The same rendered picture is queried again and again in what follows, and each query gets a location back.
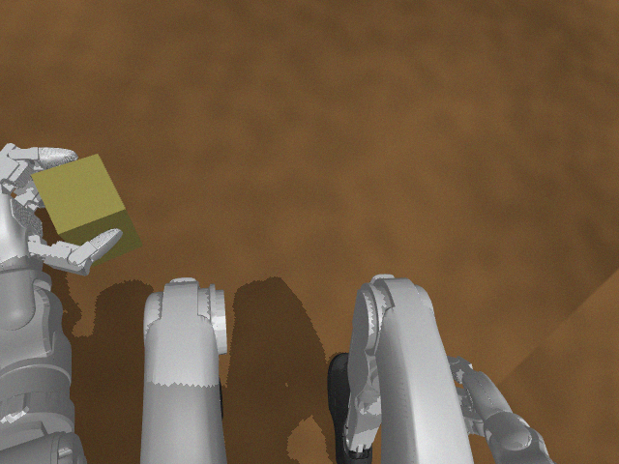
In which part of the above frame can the right robot foot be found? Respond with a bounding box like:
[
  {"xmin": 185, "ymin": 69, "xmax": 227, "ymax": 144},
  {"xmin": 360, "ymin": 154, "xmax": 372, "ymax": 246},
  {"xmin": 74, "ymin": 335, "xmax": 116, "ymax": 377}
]
[{"xmin": 327, "ymin": 353, "xmax": 372, "ymax": 464}]

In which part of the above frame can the right robot arm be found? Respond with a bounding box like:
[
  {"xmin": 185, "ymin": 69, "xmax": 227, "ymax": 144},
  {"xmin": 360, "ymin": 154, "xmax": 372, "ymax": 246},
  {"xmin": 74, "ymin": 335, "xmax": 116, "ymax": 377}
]
[{"xmin": 483, "ymin": 412, "xmax": 557, "ymax": 464}]

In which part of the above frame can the carton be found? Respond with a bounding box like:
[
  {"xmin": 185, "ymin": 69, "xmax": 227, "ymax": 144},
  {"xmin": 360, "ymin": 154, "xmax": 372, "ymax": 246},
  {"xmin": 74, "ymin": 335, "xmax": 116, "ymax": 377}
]
[{"xmin": 31, "ymin": 154, "xmax": 143, "ymax": 267}]

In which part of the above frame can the right robot hand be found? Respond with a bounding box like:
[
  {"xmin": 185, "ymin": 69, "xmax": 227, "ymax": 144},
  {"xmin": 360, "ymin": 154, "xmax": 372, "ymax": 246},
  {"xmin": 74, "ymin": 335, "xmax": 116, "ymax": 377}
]
[{"xmin": 447, "ymin": 356, "xmax": 512, "ymax": 437}]

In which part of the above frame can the left robot hand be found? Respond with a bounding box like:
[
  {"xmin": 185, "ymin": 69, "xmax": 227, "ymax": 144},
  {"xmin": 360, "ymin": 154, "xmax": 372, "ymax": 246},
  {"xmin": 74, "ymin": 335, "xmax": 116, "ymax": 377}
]
[{"xmin": 0, "ymin": 143, "xmax": 123, "ymax": 276}]

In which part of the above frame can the left robot arm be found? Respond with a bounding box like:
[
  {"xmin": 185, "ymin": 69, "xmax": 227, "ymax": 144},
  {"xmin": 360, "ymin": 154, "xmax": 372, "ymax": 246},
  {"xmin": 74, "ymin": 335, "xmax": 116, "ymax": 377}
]
[{"xmin": 0, "ymin": 268, "xmax": 87, "ymax": 464}]

